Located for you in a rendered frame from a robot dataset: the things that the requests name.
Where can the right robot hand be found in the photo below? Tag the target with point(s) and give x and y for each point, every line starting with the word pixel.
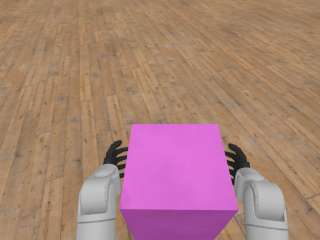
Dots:
pixel 240 160

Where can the left robot hand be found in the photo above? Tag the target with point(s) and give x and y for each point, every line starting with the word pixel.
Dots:
pixel 111 156

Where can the robot left forearm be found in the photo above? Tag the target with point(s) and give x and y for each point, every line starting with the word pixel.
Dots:
pixel 97 204

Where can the carton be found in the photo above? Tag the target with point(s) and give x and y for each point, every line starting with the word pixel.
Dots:
pixel 177 184

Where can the robot right forearm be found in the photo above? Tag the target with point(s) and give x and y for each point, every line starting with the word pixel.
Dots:
pixel 264 206

